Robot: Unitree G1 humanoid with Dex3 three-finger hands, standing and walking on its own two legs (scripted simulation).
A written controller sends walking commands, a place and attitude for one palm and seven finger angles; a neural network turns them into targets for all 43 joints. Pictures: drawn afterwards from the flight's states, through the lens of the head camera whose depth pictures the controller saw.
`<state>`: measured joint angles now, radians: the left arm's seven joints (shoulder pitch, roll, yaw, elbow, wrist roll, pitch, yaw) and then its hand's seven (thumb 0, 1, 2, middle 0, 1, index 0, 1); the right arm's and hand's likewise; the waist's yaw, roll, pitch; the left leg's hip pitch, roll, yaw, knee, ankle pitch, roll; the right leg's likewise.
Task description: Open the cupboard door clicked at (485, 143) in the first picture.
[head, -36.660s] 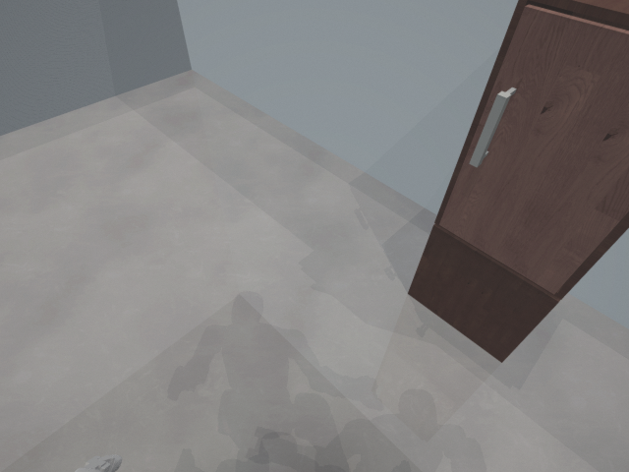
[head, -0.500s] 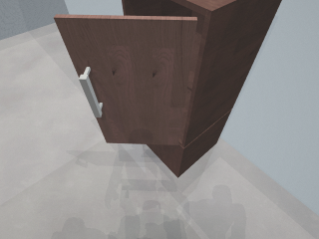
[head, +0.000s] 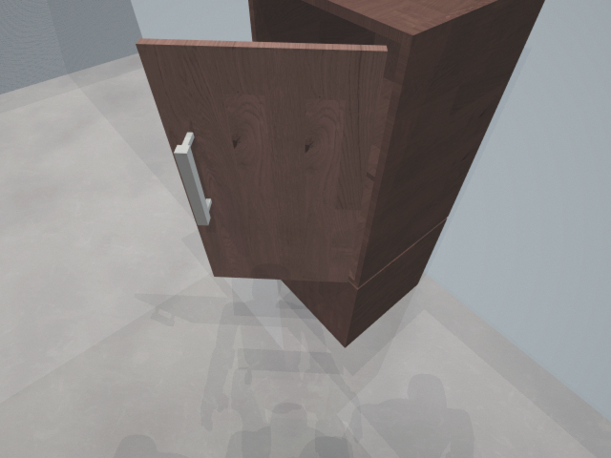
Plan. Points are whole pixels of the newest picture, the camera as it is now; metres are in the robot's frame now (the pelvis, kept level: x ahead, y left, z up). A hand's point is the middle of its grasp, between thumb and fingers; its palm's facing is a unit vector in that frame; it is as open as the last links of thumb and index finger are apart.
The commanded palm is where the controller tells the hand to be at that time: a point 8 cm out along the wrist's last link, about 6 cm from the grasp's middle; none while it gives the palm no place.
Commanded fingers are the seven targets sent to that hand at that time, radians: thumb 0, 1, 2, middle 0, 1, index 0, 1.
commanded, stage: come to a stop and stand still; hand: left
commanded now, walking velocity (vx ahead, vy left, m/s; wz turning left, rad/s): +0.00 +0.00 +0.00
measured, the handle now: (196, 181) +0.56 +0.23 +0.02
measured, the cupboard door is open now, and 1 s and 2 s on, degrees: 47 47 47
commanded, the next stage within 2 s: look again from close up in 0.46 s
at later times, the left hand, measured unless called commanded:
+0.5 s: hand out of the picture +0.01 +0.20 -0.17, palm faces +0.00 -0.98 -0.19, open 7.3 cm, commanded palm none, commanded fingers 0.00 0.90 0.90 -0.20 -0.30 -0.20 -0.30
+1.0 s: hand out of the picture +0.03 +0.20 -0.17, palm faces -0.01 -0.98 -0.20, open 7.4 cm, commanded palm none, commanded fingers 0.00 0.90 0.90 -0.20 -0.30 -0.20 -0.30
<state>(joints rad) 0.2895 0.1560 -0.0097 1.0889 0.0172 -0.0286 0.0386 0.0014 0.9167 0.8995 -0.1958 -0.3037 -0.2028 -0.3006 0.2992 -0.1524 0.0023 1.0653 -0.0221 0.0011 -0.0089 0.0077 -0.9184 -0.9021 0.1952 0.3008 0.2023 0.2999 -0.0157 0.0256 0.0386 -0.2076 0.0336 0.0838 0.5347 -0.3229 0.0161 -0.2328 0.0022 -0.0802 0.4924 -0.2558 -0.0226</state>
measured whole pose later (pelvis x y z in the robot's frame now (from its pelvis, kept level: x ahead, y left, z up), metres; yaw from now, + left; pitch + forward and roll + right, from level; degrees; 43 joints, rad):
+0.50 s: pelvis +0.01 +0.03 +0.00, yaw -1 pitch -1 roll +0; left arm 0.27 0.16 -0.01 1.11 0.02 -0.02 0.03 0.00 0.91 0.90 -0.19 -0.30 -0.20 -0.30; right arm 0.28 -0.16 0.02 1.11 -0.02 -0.04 -0.02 0.01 -0.92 -0.90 0.20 0.30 0.20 0.30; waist 0.00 0.00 0.03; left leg -0.13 -0.03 0.11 0.45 -0.30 0.06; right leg -0.20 -0.05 -0.05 0.48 -0.26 0.03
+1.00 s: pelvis +0.02 +0.02 +0.00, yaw -1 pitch -1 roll +0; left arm 0.25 0.17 0.00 1.12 0.02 -0.01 0.03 0.00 0.91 0.90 -0.19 -0.30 -0.20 -0.30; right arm 0.25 -0.16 0.01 1.14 -0.02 -0.03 -0.03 0.01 -0.91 -0.90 0.20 0.30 0.20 0.30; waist 0.00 -0.01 0.05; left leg -0.11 -0.02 0.12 0.42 -0.30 0.05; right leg -0.18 -0.04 -0.04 0.46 -0.26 0.02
